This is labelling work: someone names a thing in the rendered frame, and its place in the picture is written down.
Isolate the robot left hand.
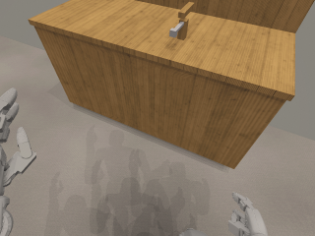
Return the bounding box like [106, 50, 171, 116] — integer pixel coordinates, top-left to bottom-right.
[0, 88, 36, 196]

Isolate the robot right hand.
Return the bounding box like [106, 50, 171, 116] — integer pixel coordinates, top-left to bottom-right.
[228, 192, 269, 236]

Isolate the counter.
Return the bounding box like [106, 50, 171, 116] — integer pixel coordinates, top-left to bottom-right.
[28, 0, 315, 169]

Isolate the robot left forearm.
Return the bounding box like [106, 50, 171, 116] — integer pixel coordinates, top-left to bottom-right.
[0, 196, 14, 236]

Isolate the tap lever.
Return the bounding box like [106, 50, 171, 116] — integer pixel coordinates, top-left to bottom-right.
[169, 22, 184, 38]

